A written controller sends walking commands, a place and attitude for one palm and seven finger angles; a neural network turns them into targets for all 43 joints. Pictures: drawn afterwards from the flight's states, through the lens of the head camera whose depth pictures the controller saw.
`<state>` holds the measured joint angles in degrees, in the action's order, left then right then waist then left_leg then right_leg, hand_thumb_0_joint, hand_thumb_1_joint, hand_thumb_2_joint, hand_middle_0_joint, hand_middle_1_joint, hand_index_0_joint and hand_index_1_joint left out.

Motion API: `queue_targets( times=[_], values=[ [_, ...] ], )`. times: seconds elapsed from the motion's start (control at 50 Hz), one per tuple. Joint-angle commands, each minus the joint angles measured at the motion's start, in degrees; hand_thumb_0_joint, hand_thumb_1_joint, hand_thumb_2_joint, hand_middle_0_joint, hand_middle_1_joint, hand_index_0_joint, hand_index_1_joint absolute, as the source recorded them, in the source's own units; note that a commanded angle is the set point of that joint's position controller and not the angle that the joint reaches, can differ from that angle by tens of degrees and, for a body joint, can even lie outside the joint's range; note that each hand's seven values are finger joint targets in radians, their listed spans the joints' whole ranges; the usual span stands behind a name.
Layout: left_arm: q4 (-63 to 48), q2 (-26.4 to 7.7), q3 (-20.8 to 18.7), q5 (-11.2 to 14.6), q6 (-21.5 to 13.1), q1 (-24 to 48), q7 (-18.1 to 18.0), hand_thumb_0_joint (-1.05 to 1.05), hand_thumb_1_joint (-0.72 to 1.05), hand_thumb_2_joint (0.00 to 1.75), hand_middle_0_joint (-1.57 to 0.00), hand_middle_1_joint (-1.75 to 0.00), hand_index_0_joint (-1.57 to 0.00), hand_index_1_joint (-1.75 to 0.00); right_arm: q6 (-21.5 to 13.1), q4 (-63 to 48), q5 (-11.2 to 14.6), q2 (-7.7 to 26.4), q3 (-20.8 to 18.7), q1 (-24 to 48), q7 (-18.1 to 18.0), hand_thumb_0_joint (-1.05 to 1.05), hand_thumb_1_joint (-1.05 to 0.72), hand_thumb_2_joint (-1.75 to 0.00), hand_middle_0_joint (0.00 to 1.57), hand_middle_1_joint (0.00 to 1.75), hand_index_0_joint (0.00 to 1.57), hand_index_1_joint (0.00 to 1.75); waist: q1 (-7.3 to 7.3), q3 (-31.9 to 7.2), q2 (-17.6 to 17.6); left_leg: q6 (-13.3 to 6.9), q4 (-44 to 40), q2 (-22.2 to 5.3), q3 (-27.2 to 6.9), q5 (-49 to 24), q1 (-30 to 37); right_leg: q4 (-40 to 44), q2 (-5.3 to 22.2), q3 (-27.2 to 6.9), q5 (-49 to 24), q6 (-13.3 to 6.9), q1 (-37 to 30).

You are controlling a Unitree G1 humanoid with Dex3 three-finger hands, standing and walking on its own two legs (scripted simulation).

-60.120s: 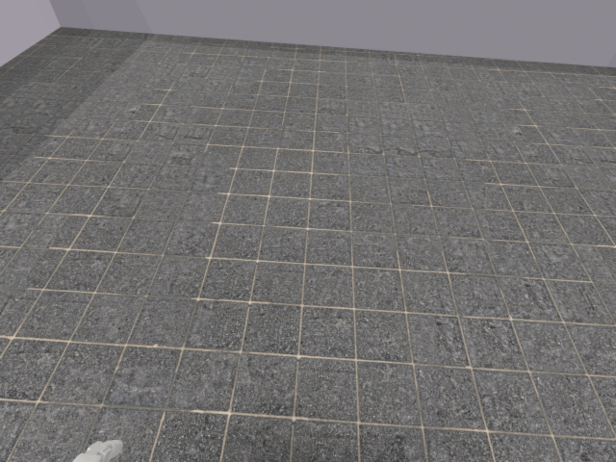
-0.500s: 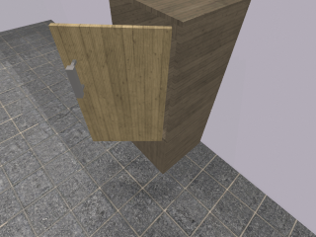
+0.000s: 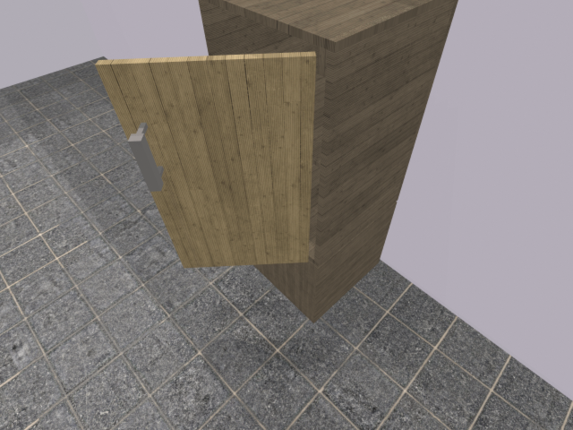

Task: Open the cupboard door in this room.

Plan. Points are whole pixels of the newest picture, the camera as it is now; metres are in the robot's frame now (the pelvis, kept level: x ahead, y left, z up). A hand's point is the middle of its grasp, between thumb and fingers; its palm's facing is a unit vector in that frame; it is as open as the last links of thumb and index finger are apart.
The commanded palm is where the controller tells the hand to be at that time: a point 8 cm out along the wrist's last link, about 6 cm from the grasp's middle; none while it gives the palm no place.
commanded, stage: look again from close up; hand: left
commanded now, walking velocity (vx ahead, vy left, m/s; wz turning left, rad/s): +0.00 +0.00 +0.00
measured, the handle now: (149, 157) +0.57 +0.30 +0.06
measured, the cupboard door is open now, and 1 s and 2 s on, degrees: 50 50 50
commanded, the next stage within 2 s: come to a stop and stand still in 0.12 s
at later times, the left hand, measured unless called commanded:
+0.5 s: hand out of the picture +0.01 +0.16 -0.17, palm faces +0.00 -0.98 -0.21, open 7.4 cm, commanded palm none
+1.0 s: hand out of the picture +0.04 +0.16 -0.17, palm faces -0.01 -0.98 -0.21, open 7.4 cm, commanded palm none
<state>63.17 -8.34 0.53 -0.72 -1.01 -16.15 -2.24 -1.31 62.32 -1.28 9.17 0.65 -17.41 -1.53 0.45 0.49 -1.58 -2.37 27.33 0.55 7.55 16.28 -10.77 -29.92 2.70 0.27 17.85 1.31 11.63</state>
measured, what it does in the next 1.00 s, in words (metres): stands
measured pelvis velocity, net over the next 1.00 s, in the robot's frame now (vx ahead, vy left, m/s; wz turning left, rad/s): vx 0.01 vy -0.02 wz -0.01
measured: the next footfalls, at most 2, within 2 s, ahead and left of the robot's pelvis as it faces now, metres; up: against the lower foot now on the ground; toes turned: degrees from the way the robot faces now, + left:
none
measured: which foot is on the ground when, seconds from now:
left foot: down 0.00-1.00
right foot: down 0.00-1.00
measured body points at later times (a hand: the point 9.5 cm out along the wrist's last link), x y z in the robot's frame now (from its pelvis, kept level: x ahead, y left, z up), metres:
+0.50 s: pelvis +0.00 -0.01 +0.00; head +0.02 -0.02 +0.45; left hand +0.01 +0.22 -0.16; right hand +0.02 -0.24 -0.16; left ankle -0.01 +0.09 -0.74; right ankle -0.02 -0.13 -0.74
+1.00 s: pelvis +0.01 -0.02 +0.00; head +0.02 -0.02 +0.45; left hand +0.04 +0.21 -0.15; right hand +0.02 -0.25 -0.16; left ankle -0.01 +0.09 -0.74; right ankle -0.02 -0.13 -0.74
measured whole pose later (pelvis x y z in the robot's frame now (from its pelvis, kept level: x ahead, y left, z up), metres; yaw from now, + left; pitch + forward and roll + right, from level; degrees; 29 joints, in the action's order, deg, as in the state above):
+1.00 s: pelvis +0.01 -0.02 +0.00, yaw -1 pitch +0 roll +1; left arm 62.1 -10.5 0.4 -0.7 -0.7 -13.8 -1.6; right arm -1.0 63.1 -1.1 9.7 0.4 -14.1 -1.4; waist 0.3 1.8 0.7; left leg -0.6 26.4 -1.4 7.6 16.5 -9.6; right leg -28.7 0.6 0.2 17.8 -0.3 10.6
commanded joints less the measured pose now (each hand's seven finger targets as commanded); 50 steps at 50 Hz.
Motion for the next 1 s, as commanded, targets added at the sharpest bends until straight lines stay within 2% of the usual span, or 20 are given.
queue_targets(
  times=[0.0,0.12,0.16,0.28,0.3,0.32,0.34,0.36,0.4,0.44,0.46,0.48,0.54,0.56,0.62,0.7,0.76,0.98],
  values=[
    [-1.5,-5.6,-0.9,0.0,-0.6,-3.4,-0.3,0.0,0.9,0.9,-0.2,-0.3,-0.2,-0.3,-1.1,-1.3,0.3,5.3,-0.9,-3.1,-0.1,0.0,-0.9,-0.9,0.2,0.3,0.2,0.3,-0.34,3.2,2.5,-0.3,-6.6,-7.4,-7.5,-11.0,-0.2,4.0,2.6,-2.9,-10.6,-3.1,1.9],
    [-1.2,-6.2,-1.0,0.0,-0.6,-3.5,-0.1,0.0,0.9,0.9,-0.2,-0.3,-0.2,-0.3,-1.0,-0.7,0.3,5.4,-1.0,-1.8,-0.2,0.0,-0.9,-0.9,0.2,0.3,0.2,0.3,-0.44,1.4,1.3,-0.1,-5.7,-7.3,-6.6,-12.8,1.9,4.6,3.1,-3.5,-14.3,-3.2,1.0],
    [-1.3,-6.3,-1.0,-0.1,-0.5,-3.1,-0.1,0.0,0.9,0.9,-0.2,-0.3,-0.2,-0.3,-1.0,-0.4,0.4,5.3,-1.1,-1.6,-0.3,0.0,-0.9,-0.9,0.2,0.3,0.2,0.3,-0.41,2.4,0.8,0.0,-5.9,-7.4,-6.6,-13.1,1.7,4.7,2.9,-3.3,-14.5,-3.2,1.2],
    [-1.2,-6.7,-1.1,-0.1,-0.6,-3.0,-0.1,0.0,0.9,0.9,-0.2,-0.3,-0.2,-0.3,-0.8,-0.1,0.5,5.6,-1.2,-0.7,-0.3,0.0,-0.9,-0.9,0.2,0.3,0.2,0.3,-0.45,2.2,1.1,0.3,-5.5,-7.4,-6.2,-13.6,2.1,5.3,3.4,-4.1,-17.0,-3.4,0.9],
    [0.2,-7.5,-1.1,-0.5,-0.8,-6.8,-2.2,0.0,0.9,0.9,-0.2,-0.3,-0.2,-0.3,-0.5,-4.3,1.3,7.6,-1.8,4.1,0.3,0.0,-0.9,-0.9,0.2,0.3,0.2,0.3,-2.07,4.5,6.9,1.9,5.5,-9.0,-5.1,-16.6,-3.1,6.5,6.3,-6.2,-31.2,-2.1,1.9],
    [-2.7,-8.6,-0.9,-0.2,-1.4,-3.9,-1.8,0.0,0.9,0.9,-0.2,-0.3,-0.2,-0.3,0.2,-5.2,0.9,4.8,-1.5,0.7,0.7,0.0,-0.9,-0.9,0.2,0.3,0.2,0.3,0.79,1.3,6.5,2.0,2.1,-5.8,-5.7,0.0,-2.5,7.4,7.6,-8.3,-19.1,-4.0,1.7],
    [-3.5,-8.0,-0.6,-0.1,-1.5,-1.6,-1.2,0.0,0.9,0.9,-0.2,-0.3,-0.2,-0.3,0.2,-4.5,0.7,4.3,-1.4,0.0,0.7,0.0,-0.9,-0.9,0.2,0.3,0.2,0.3,1.13,3.5,2.2,1.7,-0.9,-5.5,-6.3,0.8,-2.1,7.2,6.2,-7.9,-9.4,-4.7,4.7],
    [-3.9,-7.9,-0.7,-0.2,-1.8,-1.0,-0.9,0.0,0.9,0.9,-0.2,-0.3,-0.2,-0.3,-0.2,-3.9,0.2,4.5,-1.2,-1.6,0.9,0.0,-0.9,-0.9,0.2,0.3,0.2,0.3,1.26,1.4,-3.0,1.1,-1.3,-6.2,-7.0,-4.9,-1.3,5.0,4.3,-5.5,-8.9,-4.8,3.7],
    [-3.8,-7.6,-0.7,0.1,-1.7,-2.6,-0.6,0.0,0.9,0.9,-0.2,-0.3,-0.2,-0.3,-0.6,-4.4,0.2,5.3,-1.3,-1.2,0.7,0.0,-0.9,-0.9,0.2,0.3,0.2,0.3,0.48,-1.9,-5.4,0.2,-1.6,-7.5,-7.5,-12.3,0.5,2.7,2.7,-4.0,-11.3,-4.5,1.2],
    [-3.4,-6.9,-0.5,0.1,-1.3,-2.9,-0.5,0.0,0.9,0.9,-0.2,-0.3,-0.2,-0.3,-0.7,-4.7,0.3,5.9,-1.3,-1.0,0.4,0.0,-0.9,-0.9,0.2,0.3,0.2,0.3,0.14,-2.1,-2.8,-0.2,-1.9,-8.0,-7.6,-13.9,1.0,2.3,2.2,-3.2,-10.8,-4.2,0.8],
    [-3.4,-6.8,-0.4,0.0,-1.3,-2.3,-0.4,0.0,0.9,0.9,-0.2,-0.3,-0.2,-0.3,-0.7,-4.8,0.3,5.8,-1.3,-0.8,0.3,0.0,-0.9,-0.9,0.2,0.3,0.2,0.3,0.12,-0.7,-1.0,-0.3,-2.3,-8.0,-7.8,-13.5,0.2,2.6,2.1,-3.1,-10.7,-4.0,1.0],
    [-3.3,-6.6,-0.4,0.0,-1.2,-2.2,-0.3,0.0,0.9,0.9,-0.2,-0.3,-0.2,-0.3,-0.6,-4.8,0.3,6.2,-1.3,-0.6,0.3,0.0,-0.9,-0.9,0.2,0.3,0.2,0.3,0.09,0.3,1.1,-0.3,-2.5,-7.9,-7.8,-12.4,-0.1,2.9,2.2,-3.4,-10.9,-3.9,1.4],
    [-3.4,-6.7,-0.4,0.0,-0.8,-1.7,-0.2,0.0,0.9,0.9,-0.2,-0.3,-0.2,-0.3,-0.4,-4.5,0.4,6.5,-1.3,-0.2,0.2,0.0,-0.9,-0.9,0.2,0.3,0.2,0.3,0.07,3.0,3.6,0.0,-4.2,-7.5,-7.5,-8.0,-0.8,4.0,2.4,-4.0,-9.8,-3.6,2.7],
    [-3.5,-6.9,-0.4,-0.1,-0.8,-1.4,-0.2,0.0,0.9,0.9,-0.2,-0.3,-0.2,-0.3,-0.5,-4.2,0.3,6.3,-1.2,-0.3,0.3,0.0,-0.9,-0.9,0.2,0.3,0.2,0.3,0.03,3.4,2.5,-0.1,-4.7,-7.5,-7.4,-8.2,-1.0,4.0,2.4,-3.7,-9.9,-3.5,2.6],
    [-3.4,-7.4,-0.5,0.0,-0.7,-1.7,-0.1,0.0,0.9,0.9,-0.2,-0.3,-0.2,-0.3,-0.5,-3.6,0.3,6.7,-1.2,0.1,0.2,0.0,-0.9,-0.9,0.2,0.3,0.2,0.3,-0.17,3.7,2.8,0.0,-5.1,-7.3,-7.1,-7.6,-0.4,4.5,2.6,-4.2,-10.2,-3.5,2.8],
    [-3.5,-8.3,-0.9,0.0,-0.8,-1.6,-0.1,0.0,0.9,0.9,-0.2,-0.3,-0.2,-0.3,-0.7,-2.9,0.3,7.0,-1.3,0.2,0.1,0.0,-0.9,-0.9,0.2,0.3,0.2,0.3,-0.31,1.8,2.7,0.1,-4.8,-7.4,-6.6,-10.5,1.2,4.3,2.9,-4.4,-13.9,-3.6,1.4],
    [-3.4,-8.5,-1.0,0.0,-0.7,-1.2,0.0,0.0,0.9,0.9,-0.2,-0.3,-0.2,-0.3,-0.7,-2.3,0.3,6.9,-1.2,0.6,0.1,0.0,-0.9,-0.9,0.2,0.3,0.2,0.3,-0.5,2.3,2.3,0.1,-5.2,-7.5,-6.4,-10.4,1.1,4.6,2.9,-4.3,-14.1,-3.6,1.2],
    [-3.0,-9.5,-1.5,-0.1,-0.7,-0.3,0.1,0.0,0.9,0.9,-0.2,-0.3,-0.2,-0.3,-0.9,-0.9,0.4,7.5,-1.7,1.3,-0.2,0.0,-0.9,-0.9,0.2,0.3,0.2,0.3,-0.58,0.4,0.8,0.4,-4.7,-7.9,-5.7,-13.8,3.1,4.6,3.1,-4.6,-18.4,-3.9,0.0]
  ],
)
